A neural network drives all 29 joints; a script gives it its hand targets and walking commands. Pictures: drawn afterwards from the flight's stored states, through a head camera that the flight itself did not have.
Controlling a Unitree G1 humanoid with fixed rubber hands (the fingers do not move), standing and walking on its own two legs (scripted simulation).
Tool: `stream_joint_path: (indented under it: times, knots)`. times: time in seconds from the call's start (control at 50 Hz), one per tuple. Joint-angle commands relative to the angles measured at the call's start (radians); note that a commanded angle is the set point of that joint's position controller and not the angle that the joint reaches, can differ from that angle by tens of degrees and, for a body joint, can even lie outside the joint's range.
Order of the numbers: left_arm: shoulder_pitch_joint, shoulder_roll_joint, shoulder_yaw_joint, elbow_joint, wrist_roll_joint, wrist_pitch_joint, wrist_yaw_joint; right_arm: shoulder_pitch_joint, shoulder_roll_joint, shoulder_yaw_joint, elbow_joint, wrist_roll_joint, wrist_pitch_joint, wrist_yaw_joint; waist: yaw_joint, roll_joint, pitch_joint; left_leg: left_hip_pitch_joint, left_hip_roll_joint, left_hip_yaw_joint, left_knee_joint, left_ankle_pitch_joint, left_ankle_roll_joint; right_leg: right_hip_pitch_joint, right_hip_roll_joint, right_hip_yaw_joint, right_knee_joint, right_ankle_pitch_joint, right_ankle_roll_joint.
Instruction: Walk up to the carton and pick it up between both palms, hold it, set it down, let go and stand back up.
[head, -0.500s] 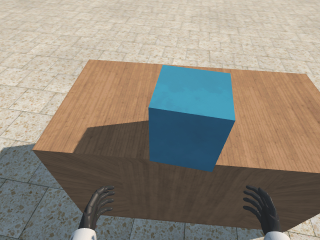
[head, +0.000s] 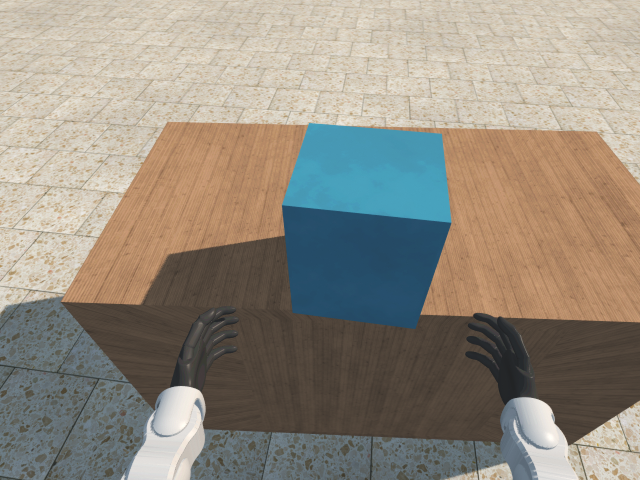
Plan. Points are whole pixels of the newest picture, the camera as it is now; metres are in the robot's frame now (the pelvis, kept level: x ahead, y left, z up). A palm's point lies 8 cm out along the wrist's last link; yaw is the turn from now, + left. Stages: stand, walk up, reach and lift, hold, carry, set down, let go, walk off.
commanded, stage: reach and lift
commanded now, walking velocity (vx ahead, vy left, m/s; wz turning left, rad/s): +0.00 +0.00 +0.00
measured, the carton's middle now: (363, 228) +0.49 -0.08 +0.02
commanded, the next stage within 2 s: none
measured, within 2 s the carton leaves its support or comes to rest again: neither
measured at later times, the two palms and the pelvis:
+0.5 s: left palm (213, 292) +0.33 +0.14 +0.07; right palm (526, 304) +0.30 -0.26 +0.06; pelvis -0.02 +0.00 +0.00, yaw -1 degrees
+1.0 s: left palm (225, 221) +0.40 +0.12 +0.12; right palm (547, 238) +0.36 -0.28 +0.12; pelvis -0.02 +0.00 +0.00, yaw -2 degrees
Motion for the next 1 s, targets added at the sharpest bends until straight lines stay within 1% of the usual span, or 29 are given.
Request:
stream_joint_path:
  times: [0.0, 0.08, 0.14, 0.16, 0.18, 0.2, 0.22, 0.26, 0.32, 0.36, 0.38, 0.4, 0.42, 0.46, 0.52, 0.56, 0.6, 0.66, 0.74, 0.88, 0.98]
  knots:
    - [-0.363, 0.056, 0.030, -0.230, -0.011, 0.070, 0.021, -0.347, -0.180, -0.080, -0.257, 0.000, 0.040, 0.001, 0.000, -0.069, -0.224, 0.139, -0.042, -0.020, -0.065, 0.081, 0.020, -0.088, 0.029, -0.004, -0.073, 0.279, 0.009]
    - [-0.424, 0.048, 0.060, -0.263, 0.009, 0.189, 0.024, -0.396, -0.197, -0.070, -0.264, 0.017, 0.128, 0.002, 0.013, -0.069, -0.246, 0.170, -0.042, -0.016, -0.075, 0.117, 0.025, -0.075, 0.032, 0.000, -0.079, 0.321, 0.017]
    - [-0.448, 0.038, 0.095, -0.277, 0.042, 0.255, 0.012, -0.419, -0.201, -0.057, -0.246, 0.034, 0.165, -0.004, 0.015, -0.066, -0.274, 0.200, -0.045, -0.015, -0.070, 0.170, 0.027, -0.056, 0.034, 0.003, -0.082, 0.392, 0.024]
    - [-0.474, 0.040, 0.106, -0.289, 0.049, 0.270, 0.005, -0.439, -0.206, -0.055, -0.243, 0.037, 0.174, -0.008, 0.013, -0.067, -0.287, 0.206, -0.046, -0.015, -0.069, 0.176, 0.029, -0.048, 0.035, 0.003, -0.084, 0.408, 0.029]
    - [-0.477, 0.039, 0.119, -0.288, 0.057, 0.282, 0.000, -0.451, -0.207, -0.048, -0.253, 0.042, 0.180, -0.010, 0.018, -0.070, -0.296, 0.208, -0.047, -0.014, -0.070, 0.181, 0.033, -0.037, 0.035, 0.005, -0.084, 0.423, 0.033]
    - [-0.490, 0.036, 0.123, -0.308, 0.065, 0.292, -0.002, -0.458, -0.212, -0.048, -0.255, 0.046, 0.183, -0.013, 0.014, -0.060, -0.317, 0.218, -0.046, -0.014, -0.071, 0.193, 0.031, -0.035, 0.038, 0.002, -0.083, 0.432, 0.035]
    - [-0.503, 0.038, 0.136, -0.319, 0.073, 0.298, -0.003, -0.475, -0.216, -0.052, -0.258, 0.047, 0.184, -0.015, 0.019, -0.050, -0.326, 0.218, -0.048, -0.009, -0.070, 0.193, 0.029, -0.036, 0.039, 0.001, -0.085, 0.433, 0.036]
    - [-0.538, 0.046, 0.154, -0.325, 0.088, 0.311, -0.005, -0.516, -0.212, -0.049, -0.274, 0.051, 0.191, -0.018, 0.024, -0.050, -0.334, 0.204, -0.050, -0.004, -0.074, 0.169, 0.040, -0.029, 0.035, 0.006, -0.089, 0.419, 0.041]
    - [-0.601, 0.047, 0.163, -0.320, 0.077, 0.327, -0.002, -0.586, -0.206, -0.050, -0.288, 0.051, 0.211, -0.021, 0.023, -0.056, -0.349, 0.172, -0.050, -0.001, -0.085, 0.111, 0.053, -0.039, 0.032, 0.007, -0.089, 0.369, 0.044]
    - [-0.642, 0.050, 0.161, -0.320, 0.068, 0.342, 0.001, -0.626, -0.211, -0.059, -0.292, 0.045, 0.228, -0.023, 0.018, -0.056, -0.355, 0.158, -0.049, 0.001, -0.086, 0.088, 0.056, -0.059, 0.031, 0.006, -0.091, 0.339, 0.042]
    - [-0.755, 0.074, 0.077, -0.333, -0.003, 0.365, 0.001, -0.775, -0.314, -0.158, -0.337, 0.038, 0.226, -0.027, -0.032, -0.054, -0.449, 0.172, -0.056, -0.011, -0.073, 0.075, 0.044, -0.141, 0.050, -0.037, -0.087, 0.340, 0.070]
    - [-0.760, 0.064, 0.088, -0.334, -0.011, 0.379, 0.010, -0.750, -0.291, -0.131, -0.319, 0.035, 0.240, -0.027, -0.022, -0.056, -0.436, 0.189, -0.051, -0.007, -0.065, 0.077, 0.048, -0.167, 0.050, -0.038, -0.089, 0.323, 0.068]
    - [-0.781, 0.062, 0.088, -0.343, -0.011, 0.393, 0.019, -0.766, -0.305, -0.132, -0.321, 0.035, 0.250, -0.027, -0.022, -0.052, -0.462, 0.226, -0.043, -0.014, -0.054, 0.096, 0.046, -0.187, 0.054, -0.041, -0.085, 0.336, 0.066]
    - [-0.792, 0.080, 0.105, -0.364, -0.014, 0.425, 0.023, -0.779, -0.316, -0.117, -0.298, 0.055, 0.270, -0.024, -0.022, -0.059, -0.513, 0.253, -0.038, -0.020, -0.033, 0.167, 0.046, -0.174, 0.057, -0.042, -0.075, 0.406, 0.070]
    - [-0.810, 0.102, 0.144, -0.362, 0.007, 0.473, 0.009, -0.803, -0.343, -0.084, -0.246, 0.091, 0.295, -0.026, -0.027, -0.069, -0.574, 0.281, -0.040, -0.022, -0.014, 0.275, 0.043, -0.133, 0.060, -0.040, -0.062, 0.533, 0.085]
    - [-0.825, 0.107, 0.165, -0.354, 0.024, 0.499, -0.002, -0.826, -0.357, -0.066, -0.210, 0.111, 0.305, -0.030, -0.028, -0.069, -0.588, 0.287, -0.043, -0.021, -0.012, 0.306, 0.041, -0.114, 0.061, -0.041, -0.060, 0.579, 0.094]
    - [-0.843, 0.107, 0.177, -0.339, 0.037, 0.518, -0.010, -0.853, -0.365, -0.053, -0.179, 0.128, 0.315, -0.031, -0.029, -0.066, -0.586, 0.284, -0.046, -0.020, -0.015, 0.306, 0.041, -0.106, 0.063, -0.043, -0.062, 0.592, 0.098]
    - [-0.883, 0.109, 0.182, -0.308, 0.046, 0.539, -0.015, -0.903, -0.373, -0.042, -0.145, 0.145, 0.333, -0.028, -0.031, -0.060, -0.569, 0.266, -0.049, -0.020, -0.026, 0.274, 0.043, -0.109, 0.064, -0.044, -0.068, 0.578, 0.099]
    - [-0.960, 0.125, 0.182, -0.280, 0.038, 0.556, -0.010, -0.980, -0.384, -0.041, -0.132, 0.157, 0.356, -0.021, -0.032, -0.052, -0.571, 0.241, -0.049, -0.020, -0.030, 0.244, 0.045, -0.122, 0.064, -0.045, -0.069, 0.562, 0.099]
    - [-1.108, 0.172, 0.188, -0.255, 0.013, 0.575, 0.007, -1.115, -0.417, -0.039, -0.124, 0.176, 0.383, -0.017, -0.034, -0.039, -0.676, 0.226, -0.047, -0.026, -0.005, 0.281, 0.044, -0.129, 0.062, -0.045, -0.049, 0.628, 0.105]
    - [-1.200, 0.197, 0.192, -0.203, -0.002, 0.592, 0.016, -1.202, -0.439, -0.035, -0.080, 0.184, 0.405, -0.019, -0.044, -0.041, -0.752, 0.212, -0.044, -0.031, 0.010, 0.292, 0.046, -0.143, 0.060, -0.046, -0.042, 0.657, 0.108]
